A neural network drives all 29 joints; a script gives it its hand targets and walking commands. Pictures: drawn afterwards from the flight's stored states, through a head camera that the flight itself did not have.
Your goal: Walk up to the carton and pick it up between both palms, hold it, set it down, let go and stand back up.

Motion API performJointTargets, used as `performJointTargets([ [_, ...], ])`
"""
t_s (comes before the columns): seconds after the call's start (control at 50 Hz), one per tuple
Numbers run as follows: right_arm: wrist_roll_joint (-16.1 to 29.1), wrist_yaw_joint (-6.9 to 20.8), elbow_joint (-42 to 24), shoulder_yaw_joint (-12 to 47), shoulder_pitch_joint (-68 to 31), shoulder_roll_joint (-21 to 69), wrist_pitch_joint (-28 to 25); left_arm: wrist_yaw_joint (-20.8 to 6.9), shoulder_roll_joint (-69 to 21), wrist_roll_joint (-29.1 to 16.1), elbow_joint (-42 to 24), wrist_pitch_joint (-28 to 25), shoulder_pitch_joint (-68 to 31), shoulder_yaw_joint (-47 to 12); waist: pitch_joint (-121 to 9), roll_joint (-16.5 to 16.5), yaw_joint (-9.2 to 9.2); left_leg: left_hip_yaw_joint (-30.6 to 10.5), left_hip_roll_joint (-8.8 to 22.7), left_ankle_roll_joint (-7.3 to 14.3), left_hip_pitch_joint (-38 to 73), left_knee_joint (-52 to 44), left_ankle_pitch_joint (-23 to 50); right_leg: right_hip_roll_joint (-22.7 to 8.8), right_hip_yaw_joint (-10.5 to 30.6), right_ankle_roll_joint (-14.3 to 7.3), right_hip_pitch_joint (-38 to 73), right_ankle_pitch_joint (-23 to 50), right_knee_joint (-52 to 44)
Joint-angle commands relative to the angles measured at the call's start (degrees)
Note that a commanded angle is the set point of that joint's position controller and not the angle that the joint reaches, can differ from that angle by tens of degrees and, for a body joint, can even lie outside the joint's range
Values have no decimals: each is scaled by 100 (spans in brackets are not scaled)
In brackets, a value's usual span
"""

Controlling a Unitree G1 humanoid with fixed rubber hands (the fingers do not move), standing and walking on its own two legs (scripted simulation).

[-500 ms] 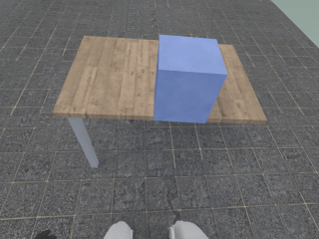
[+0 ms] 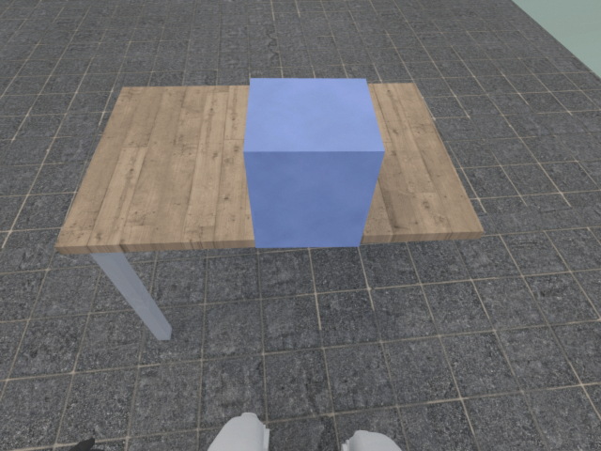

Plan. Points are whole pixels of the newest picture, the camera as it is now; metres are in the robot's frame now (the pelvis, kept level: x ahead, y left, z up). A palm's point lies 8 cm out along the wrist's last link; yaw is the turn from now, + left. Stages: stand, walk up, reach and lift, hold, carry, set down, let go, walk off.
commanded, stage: walk up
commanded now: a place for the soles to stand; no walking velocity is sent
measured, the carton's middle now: (307, 167) +0.59 +0.03 -0.01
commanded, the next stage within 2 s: none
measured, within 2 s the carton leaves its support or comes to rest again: neither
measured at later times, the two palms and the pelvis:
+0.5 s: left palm out of the picture +0.09 +0.31 -0.09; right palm out of the picture +0.13 -0.32 -0.07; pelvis +0.01 -0.02 +0.00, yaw +1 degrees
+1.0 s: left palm out of the picture +0.07 +0.30 -0.09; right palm out of the picture +0.12 -0.33 -0.07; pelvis +0.00 -0.02 +0.00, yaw +3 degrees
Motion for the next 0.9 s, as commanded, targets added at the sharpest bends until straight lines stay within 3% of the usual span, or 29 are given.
performJointTargets([
  [0.0, -35, -147, -114, -599, -35, -1787, -166, 213, 1206, -165, -342, -61, -252, 168, -514, 823, -113, -3259, 1609, 1566, 1045, -2124, -225, -294, 105, -190, -963, -755, 407],
  [0.04, -11, -143, -87, -539, -190, -1639, -98, 223, 1085, -123, -180, -132, 54, 160, -594, 1041, 37, -2478, 1361, 1365, 789, -1644, 570, -332, -92, -218, -449, 125, -419],
  [0.08, -17, -77, -145, -456, -301, -1346, -32, 227, 1163, 15, -60, -241, 313, 243, -800, 685, 140, -1680, 830, 953, -217, -1050, 454, -207, 29, -298, 888, 808, -1505],
  [0.1, 2, -63, -137, -408, -286, -1158, -9, 216, 1390, 77, -194, -288, 156, 241, -747, 27, 95, -1265, 371, 705, -544, -502, 241, -708, 1304, -554, 819, 220, -2194],
  [0.12, 90, -68, -148, -400, -383, -931, 16, 215, 1567, 49, -288, -306, -104, 264, -422, -573, 8, -291, -188, 435, -756, 74, -34, -1159, 2104, -833, 684, -105, -2696],
  [0.14, 113, -76, -83, -407, -344, -962, 13, 197, 1534, -38, -300, -294, -231, 250, -363, -562, -71, 72, -217, 336, -415, 80, -392, -1493, 2173, -1086, 489, 222, -2607],
  [0.18, 144, -82, 124, -371, -6, -1096, -93, 194, 1417, -81, -334, -257, -624, 151, -677, -308, -210, -35, -23, 330, 348, -494, 657, -1180, 1435, -1023, 479, 1840, -1851],
  [0.22, 63, -73, 130, -441, 28, -1272, -145, 220, 1222, -131, -262, -228, -485, 77, -1154, 63, -200, -872, 377, 677, 1212, -778, 1905, -539, 550, -506, 97, 2488, -1026],
  [0.28, 57, -97, 58, -525, -139, -1559, -105, 247, 1034, -92, -322, -143, -351, 85, -1060, 780, -90, -2659, 1337, 1426, 1275, -1441, 1512, -189, 25, -149, -407, 627, -298],
  [0.32, 78, -110, 16, -454, -568, -1450, -64, 225, 1085, -42, -192, -190, -239, 89, -973, 346, 69, -2215, 1098, 1208, 533, -1204, 1275, -323, 153, -326, 254, 900, -983],
  [0.34, 49, -88, 0, -414, -732, -1321, -30, 232, 1146, -37, -174, -234, -131, 108, -829, 346, 167, -1513, 664, 888, 126, -852, 1189, -547, 623, -426, 478, 986, -1588],
  [0.38, 124, -87, 0, -357, -737, -971, 55, 212, 1530, -46, -206, -267, -226, 202, -679, -698, 8, -115, -322, 393, -294, 184, 356, -1240, 1810, -984, 734, 770, -2597],
  [0.4, 142, -101, 64, -371, -630, -1073, 62, 217, 1607, -31, -223, -264, -293, 206, -671, -888, 39, 84, -262, 317, -538, 205, -416, -1537, 2075, -1117, 947, 1107, -2580],
  [0.44, 112, -56, 133, -363, -390, -1095, -8, 169, 1462, -30, -295, -217, -666, 137, -590, -574, -168, 171, -106, 365, 386, -608, -253, -1293, 1512, -1098, 284, 1598, -2102],
  [0.46, 18, -72, 133, -422, -277, -1133, -60, 174, 1252, -43, -363, -204, -742, 101, -743, -242, -286, -50, -44, 460, 931, -682, 573, -964, 1024, -833, -101, 2019, -1676],
  [0.48, 27, -70, 95, -472, -71, -1313, -119, 177, 1125, -107, -380, -193, -714, 54, -974, -2, -296, -964, 345, 675, 1396, -962, 1176, -584, 558, -509, -387, 2056, -1029],
  [0.52, 66, -64, 150, -549, 118, -1602, -132, 223, 1020, -91, -344, -96, -608, 94, -1160, 786, -239, -2931, 1454, 1445, 1556, -1714, 1346, -131, -60, -104, -651, 115, -27],
  [0.56, 4, -94, 31, -548, -388, -1684, -86, 216, 1165, -69, -332, -86, -318, 126, -901, 855, -61, -2886, 1435, 1564, 1120, -1697, 1002, -205, -2, -156, -492, -311, -338],
  [0.58, -1, -100, -61, -506, -590, -1503, -49, 208, 1095, -40, -246, -151, -160, 158, -906, 884, 95, -2433, 1158, 1358, 628, -1554, 689, -272, -13, -241, 23, 67, -909],
  [0.6, 14, -84, -42, -425, -775, -1330, -10, 195, 1207, 22, -167, -183, -119, 181, -663, 565, 198, -1992, 827, 1049, -114, -1216, 476, -437, 357, -352, 495, 209, -1542],
  [0.64, 101, -78, -44, -350, -739, -938, 63, 171, 1625, 65, -183, -236, -136, 256, -527, -948, 122, -229, -402, 392, -866, 190, -463, -1297, 2085, -917, 932, -335, -2952],
  [0.66, 67, -105, -8, -388, -576, -1054, 78, 160, 1668, 29, -254, -254, -299, 292, -410, -1045, 82, 86, -342, 306, -994, 410, -1163, -1784, 2384, -1231, 963, 260, -2903],
  [0.7, 69, -94, 65, -360, -303, -1082, -12, 172, 1538, 17, -365, -242, -641, 193, -390, -462, -145, 122, -143, 331, -323, -196, -909, -1583, 1836, -1339, 750, 2097, -2198],
  [0.72, 60, -106, 144, -348, -42, -981, -87, 181, 1354, -33, -311, -220, -760, 151, -741, -536, -313, 227, -70, 357, 439, -1029, 17, -1249, 1060, -1034, 686, 2924, -1735],
  [0.74, 12, -99, 145, -454, 115, -1189, -145, 174, 1110, -75, -414, -182, -794, 92, -977, -268, -286, -577, 151, 528, 1080, -1051, 1038, -768, 561, -619, 182, 2648, -1129],
  [0.78, -7, -69, 29, -522, 49, -1569, -155, 181, 1000, -90, -362, -113, -411, 111, -1195, 836, -128, -2824, 1260, 1355, 1431, -1695, 933, -209, -30, -127, -434, 435, -233],
  [0.8, -41, -76, 2, -580, -14, -1681, -122, 193, 1107, -85, -309, -87, -445, 175, -1056, 895, -70, -3001, 1328, 1524, 1246, -1732, 828, -143, -49, -137, -425, -236, -319],
  [0.84, -30, -90, -59, -502, -491, -1551, -48, 187, 1146, -35, -190, -128, -261, 169, -878, 808, 61, -2596, 1160, 1397, 596, -1565, 674, -240, 30, -227, 67, -17, -802],
  [0.88, 35, -69, -68, -395, -683, -1192, 15, 188, 1304, 55, -122, -201, -117, 198, -689, 165, 150, -1616, 445, 808, -388, -901, 230, -626, 850, -492, 788, 139, -2054],
])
